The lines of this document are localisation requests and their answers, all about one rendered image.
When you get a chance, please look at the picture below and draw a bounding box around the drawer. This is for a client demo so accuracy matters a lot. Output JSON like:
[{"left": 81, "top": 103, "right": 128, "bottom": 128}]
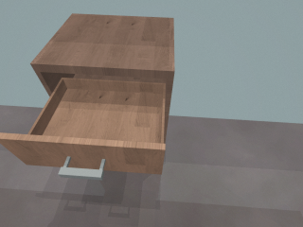
[{"left": 0, "top": 78, "right": 166, "bottom": 175}]

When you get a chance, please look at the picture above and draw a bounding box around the handle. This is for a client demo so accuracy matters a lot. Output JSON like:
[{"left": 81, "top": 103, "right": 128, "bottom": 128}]
[{"left": 58, "top": 156, "right": 106, "bottom": 181}]

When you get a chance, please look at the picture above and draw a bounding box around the cabinet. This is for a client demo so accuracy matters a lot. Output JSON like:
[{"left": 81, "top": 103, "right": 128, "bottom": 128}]
[{"left": 30, "top": 13, "right": 175, "bottom": 144}]

